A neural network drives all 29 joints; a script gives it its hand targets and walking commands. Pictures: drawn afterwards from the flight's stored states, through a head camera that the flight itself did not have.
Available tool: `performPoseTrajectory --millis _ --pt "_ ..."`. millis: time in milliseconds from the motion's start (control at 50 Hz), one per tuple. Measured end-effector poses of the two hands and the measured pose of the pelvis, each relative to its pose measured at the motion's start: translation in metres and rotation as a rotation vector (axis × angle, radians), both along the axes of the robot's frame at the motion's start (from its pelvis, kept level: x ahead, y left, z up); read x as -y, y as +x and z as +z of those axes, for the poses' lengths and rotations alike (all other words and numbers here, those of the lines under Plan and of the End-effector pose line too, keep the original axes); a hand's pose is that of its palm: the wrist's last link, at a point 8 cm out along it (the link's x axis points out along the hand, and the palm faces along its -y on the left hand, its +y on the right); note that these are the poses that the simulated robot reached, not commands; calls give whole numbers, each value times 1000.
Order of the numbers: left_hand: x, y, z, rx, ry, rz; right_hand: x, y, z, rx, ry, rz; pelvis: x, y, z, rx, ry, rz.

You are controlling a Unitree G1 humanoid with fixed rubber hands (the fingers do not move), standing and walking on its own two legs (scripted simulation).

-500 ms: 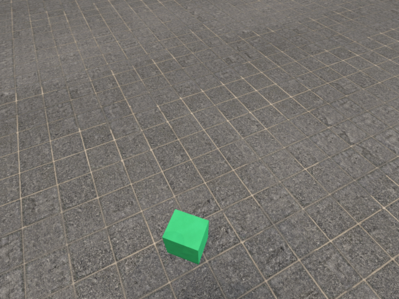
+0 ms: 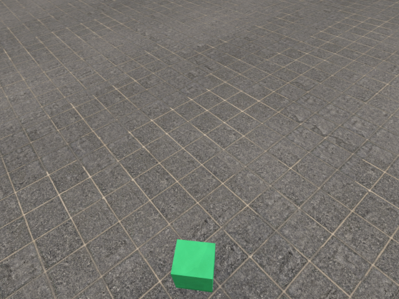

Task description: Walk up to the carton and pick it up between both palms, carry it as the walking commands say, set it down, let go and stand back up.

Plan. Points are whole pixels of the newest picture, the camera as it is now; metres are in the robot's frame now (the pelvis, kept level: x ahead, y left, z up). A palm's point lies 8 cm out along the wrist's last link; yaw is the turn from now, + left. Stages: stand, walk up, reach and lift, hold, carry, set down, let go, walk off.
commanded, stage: walk up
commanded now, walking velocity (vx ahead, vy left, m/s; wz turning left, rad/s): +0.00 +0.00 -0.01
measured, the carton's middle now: (195, 266) +0.40 +0.04 -0.65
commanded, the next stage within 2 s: stand in 1.34 s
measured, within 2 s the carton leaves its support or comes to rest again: neither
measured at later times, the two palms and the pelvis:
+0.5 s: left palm out of the picture +0.08 +0.31 -0.13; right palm out of the picture +0.08 -0.19 -0.13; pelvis +0.03 +0.06 +0.00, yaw -4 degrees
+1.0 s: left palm out of the picture +0.04 +0.30 -0.13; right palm out of the picture -0.01 -0.19 -0.13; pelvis -0.02 +0.07 +0.01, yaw -4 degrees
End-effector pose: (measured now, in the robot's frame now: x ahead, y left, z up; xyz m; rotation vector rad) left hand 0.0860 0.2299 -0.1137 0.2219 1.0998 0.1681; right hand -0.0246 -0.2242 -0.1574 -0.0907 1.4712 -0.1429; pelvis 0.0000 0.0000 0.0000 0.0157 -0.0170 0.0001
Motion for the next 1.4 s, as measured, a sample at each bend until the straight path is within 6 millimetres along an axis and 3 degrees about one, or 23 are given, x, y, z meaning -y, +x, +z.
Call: performPoseTrajectory --millis 80,160,240,340,440,580,740,860,1020,1260,1400 --pt "-3 -3 -10 -98 -47 19 -21 17 13 18 -7 -6 -15 15 7 17 -21 -6" --pt "-26 -4 -28 -171 -76 27 -41 41 18 60 -39 -11 -34 31 3 24 -26 -3" --pt "-44 -4 -34 -218 -96 35 -57 69 28 119 -60 -15 -47 43 5 13 -10 -25" --pt "-61 -1 -29 -202 -83 27 -57 100 34 181 -105 -16 -59 47 7 2 -21 -44" --pt "-76 -3 -25 -198 -34 7 -45 115 33 261 -132 -31 -62 33 3 10 -16 -88" --pt "-72 -14 -13 -170 -12 0 -36 92 29 198 -109 -19 -62 22 8 21 -22 -46" --pt "-76 -23 -19 -197 -53 -18 -44 57 34 161 -129 -31 -75 14 8 21 -27 -74" --pt "-77 -25 -20 -202 -37 -67 -43 28 35 135 -129 -66 -68 0 9 12 -1 -104" --pt "-76 -47 -14 -192 -19 -30 -38 19 28 112 -115 -51 -72 -16 9 12 -24 -69" --pt "-77 -66 -19 -223 -107 -19 -92 8 41 122 -67 -40 -89 -18 20 30 -27 -77" --pt "-77 -82 -17 -277 -105 5 -99 0 37 88 -52 -53 -92 -16 22 30 -28 -66"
